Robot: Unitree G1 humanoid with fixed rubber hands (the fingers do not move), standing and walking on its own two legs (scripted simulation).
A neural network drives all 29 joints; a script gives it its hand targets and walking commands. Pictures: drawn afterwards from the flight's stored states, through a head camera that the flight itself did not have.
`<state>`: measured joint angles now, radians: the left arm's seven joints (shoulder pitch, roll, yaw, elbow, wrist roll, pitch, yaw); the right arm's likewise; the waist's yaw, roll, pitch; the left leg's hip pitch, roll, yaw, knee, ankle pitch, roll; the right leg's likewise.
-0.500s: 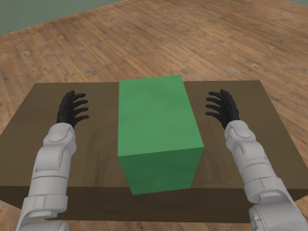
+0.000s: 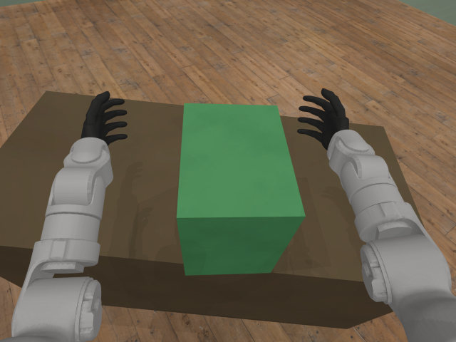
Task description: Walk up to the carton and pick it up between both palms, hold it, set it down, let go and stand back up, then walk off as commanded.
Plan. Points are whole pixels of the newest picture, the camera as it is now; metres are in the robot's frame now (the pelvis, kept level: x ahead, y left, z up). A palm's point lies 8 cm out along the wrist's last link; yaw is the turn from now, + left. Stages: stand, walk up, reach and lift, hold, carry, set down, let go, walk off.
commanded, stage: reach and lift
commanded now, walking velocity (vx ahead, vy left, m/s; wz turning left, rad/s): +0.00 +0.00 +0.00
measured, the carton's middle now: (229, 193) +0.42 +0.03 -0.05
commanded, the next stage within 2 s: none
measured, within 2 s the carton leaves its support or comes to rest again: neither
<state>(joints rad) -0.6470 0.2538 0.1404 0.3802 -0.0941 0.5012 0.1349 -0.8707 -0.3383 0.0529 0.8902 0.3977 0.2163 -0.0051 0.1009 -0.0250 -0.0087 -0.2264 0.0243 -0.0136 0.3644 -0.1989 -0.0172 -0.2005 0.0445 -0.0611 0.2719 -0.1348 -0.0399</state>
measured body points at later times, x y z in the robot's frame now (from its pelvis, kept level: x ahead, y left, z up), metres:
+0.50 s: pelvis -0.01 +0.01 -0.01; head +0.06 +0.05 +0.43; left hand +0.39 +0.24 +0.01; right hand +0.46 -0.11 +0.06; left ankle -0.01 +0.12 -0.75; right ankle +0.00 -0.09 -0.75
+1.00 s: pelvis -0.01 +0.00 -0.03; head +0.10 +0.01 +0.40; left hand +0.38 +0.22 -0.05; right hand +0.45 -0.11 -0.02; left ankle -0.01 +0.12 -0.75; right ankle +0.00 -0.09 -0.75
